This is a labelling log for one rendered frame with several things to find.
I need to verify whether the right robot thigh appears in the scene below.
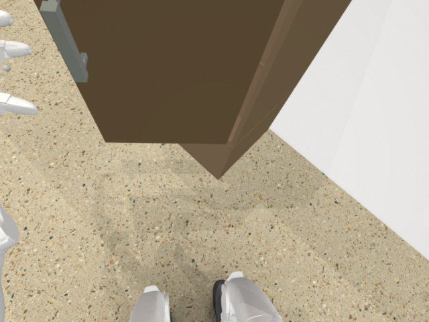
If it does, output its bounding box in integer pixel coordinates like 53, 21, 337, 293
221, 277, 283, 322

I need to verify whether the robot left hand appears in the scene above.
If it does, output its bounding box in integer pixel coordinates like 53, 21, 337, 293
0, 10, 38, 115

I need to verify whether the cupboard door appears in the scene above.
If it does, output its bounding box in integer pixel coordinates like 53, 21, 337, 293
34, 0, 285, 144

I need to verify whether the left robot upper arm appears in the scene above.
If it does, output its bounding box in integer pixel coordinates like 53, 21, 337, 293
0, 204, 19, 322

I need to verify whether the right robot foot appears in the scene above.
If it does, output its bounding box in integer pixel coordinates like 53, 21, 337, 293
212, 280, 226, 322

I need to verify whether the handle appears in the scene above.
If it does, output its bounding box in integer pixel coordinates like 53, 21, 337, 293
40, 0, 88, 83

